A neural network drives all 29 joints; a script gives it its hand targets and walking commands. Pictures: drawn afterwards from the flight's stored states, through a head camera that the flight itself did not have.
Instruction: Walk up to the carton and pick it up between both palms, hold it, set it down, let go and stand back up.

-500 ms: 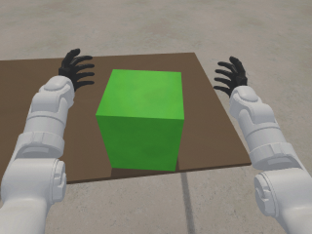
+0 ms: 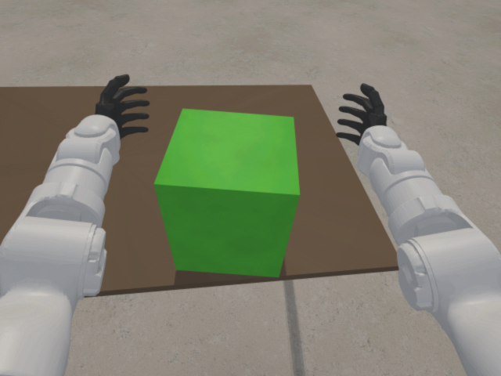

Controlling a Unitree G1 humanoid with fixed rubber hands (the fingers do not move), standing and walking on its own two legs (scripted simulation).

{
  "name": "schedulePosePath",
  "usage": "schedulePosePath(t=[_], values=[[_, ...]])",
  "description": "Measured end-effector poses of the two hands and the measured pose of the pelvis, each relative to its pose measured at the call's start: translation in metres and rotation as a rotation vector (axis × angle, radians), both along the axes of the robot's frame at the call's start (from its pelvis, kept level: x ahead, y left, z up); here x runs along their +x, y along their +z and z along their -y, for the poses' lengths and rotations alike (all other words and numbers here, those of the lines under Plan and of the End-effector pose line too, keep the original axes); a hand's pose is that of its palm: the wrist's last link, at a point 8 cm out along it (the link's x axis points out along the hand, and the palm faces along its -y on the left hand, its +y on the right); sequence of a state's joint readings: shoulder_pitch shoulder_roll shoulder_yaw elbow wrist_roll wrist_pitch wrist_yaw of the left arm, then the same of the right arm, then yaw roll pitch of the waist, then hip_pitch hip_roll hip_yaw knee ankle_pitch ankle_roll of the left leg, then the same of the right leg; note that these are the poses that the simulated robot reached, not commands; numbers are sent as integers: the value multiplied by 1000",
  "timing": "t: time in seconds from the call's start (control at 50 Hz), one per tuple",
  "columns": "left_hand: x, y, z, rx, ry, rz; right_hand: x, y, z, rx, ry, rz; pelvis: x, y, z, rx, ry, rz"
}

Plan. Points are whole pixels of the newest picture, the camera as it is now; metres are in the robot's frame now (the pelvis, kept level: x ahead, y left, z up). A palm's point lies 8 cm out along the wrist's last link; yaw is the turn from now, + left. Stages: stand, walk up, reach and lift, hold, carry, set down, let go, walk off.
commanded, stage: reach and lift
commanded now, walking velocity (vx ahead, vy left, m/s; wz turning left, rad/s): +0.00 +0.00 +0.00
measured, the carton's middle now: (232, 196) +0.46 +0.02 +0.03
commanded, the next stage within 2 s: none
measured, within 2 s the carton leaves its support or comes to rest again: neither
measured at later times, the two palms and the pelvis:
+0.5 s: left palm (122, 173) +0.45 +0.20 +0.11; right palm (343, 179) +0.42 -0.17 +0.11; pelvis -0.03 +0.00 -0.02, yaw +1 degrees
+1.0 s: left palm (146, 172) +0.47 +0.17 +0.10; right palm (318, 187) +0.43 -0.14 +0.08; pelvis -0.01 +0.01 -0.01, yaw +0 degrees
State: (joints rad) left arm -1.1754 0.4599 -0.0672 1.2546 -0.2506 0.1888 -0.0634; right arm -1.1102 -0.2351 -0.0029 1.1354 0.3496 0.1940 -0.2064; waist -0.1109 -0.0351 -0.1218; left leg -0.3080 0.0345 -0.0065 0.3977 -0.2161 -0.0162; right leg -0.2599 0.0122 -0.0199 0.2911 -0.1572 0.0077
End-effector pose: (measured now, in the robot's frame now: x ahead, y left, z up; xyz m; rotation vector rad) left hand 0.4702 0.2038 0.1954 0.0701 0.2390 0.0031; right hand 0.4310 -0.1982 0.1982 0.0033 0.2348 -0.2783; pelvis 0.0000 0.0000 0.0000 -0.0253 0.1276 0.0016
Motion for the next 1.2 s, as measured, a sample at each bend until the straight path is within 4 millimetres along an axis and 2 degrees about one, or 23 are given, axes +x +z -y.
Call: schedulePosePath(t=[0.08,0.2,0.3,0.44,0.56,0.72,0.86,0.96,1.04,1.2], values=[[-8,-27,6,21,-17,-32,-11,-22,4,1,-7,-31,-4,-1,-1,-3,-9,3],[-25,-67,12,32,-11,-41,-24,-71,-1,23,18,-78,-16,-5,-3,-3,-17,-35],[-33,-87,10,24,33,-27,-25,-95,-14,35,61,-65,-27,-10,-2,0,-13,-108],[-25,-84,3,11,79,15,-13,-92,-26,13,83,-32,-32,-17,2,6,2,-194],[-16,-86,2,10,63,7,-11,-88,-17,-11,38,-50,-23,-18,5,5,10,-209],[-10,-94,19,26,-12,8,-5,-84,-9,-6,27,-4,-11,-16,2,-4,-4,-189],[-8,-99,36,26,-45,8,1,-106,-29,34,78,-21,-11,-14,-5,0,-9,-189],[-6,-98,36,0,-24,31,2,-120,-52,52,106,-24,-10,-14,-8,1,-6,-215],[-5,-99,35,-23,-15,33,2,-119,-59,37,87,-12,-9,-13,-9,0,-2,-215],[-5,-97,44,-38,-37,39,-4,-107,-56,5,30,-12,-8,-9,-11,-7,-3,-161]])
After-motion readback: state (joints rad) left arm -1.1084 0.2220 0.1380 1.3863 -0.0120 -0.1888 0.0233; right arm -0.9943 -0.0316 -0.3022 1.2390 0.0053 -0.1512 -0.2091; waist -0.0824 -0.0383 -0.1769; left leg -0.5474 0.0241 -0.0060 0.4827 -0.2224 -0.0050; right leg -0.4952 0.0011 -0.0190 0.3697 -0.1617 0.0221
